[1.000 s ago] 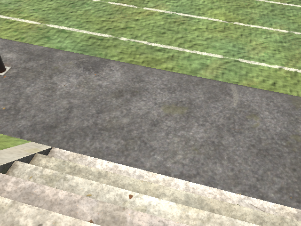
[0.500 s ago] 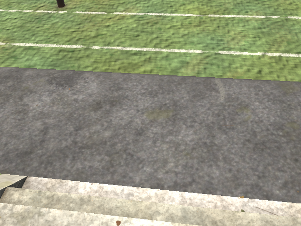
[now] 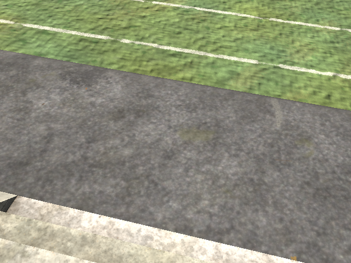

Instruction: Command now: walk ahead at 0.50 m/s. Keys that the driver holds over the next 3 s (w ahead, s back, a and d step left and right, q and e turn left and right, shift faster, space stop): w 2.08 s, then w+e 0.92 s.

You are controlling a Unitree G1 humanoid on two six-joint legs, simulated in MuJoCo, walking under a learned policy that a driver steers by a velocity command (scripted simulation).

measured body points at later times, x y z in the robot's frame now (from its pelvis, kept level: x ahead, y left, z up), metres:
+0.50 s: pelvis +0.23 -0.05 -0.22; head +0.21 -0.06 +0.23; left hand +0.27 +0.20 -0.35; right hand +0.20 -0.29 -0.37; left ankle +0.14 +0.10 -0.65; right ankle +0.23 -0.11 -0.94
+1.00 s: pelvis +0.47 -0.02 -0.40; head +0.46 -0.01 +0.05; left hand +0.39 +0.20 -0.56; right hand +0.56 -0.27 -0.53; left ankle +0.51 +0.05 -1.15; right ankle +0.32 -0.14 -0.86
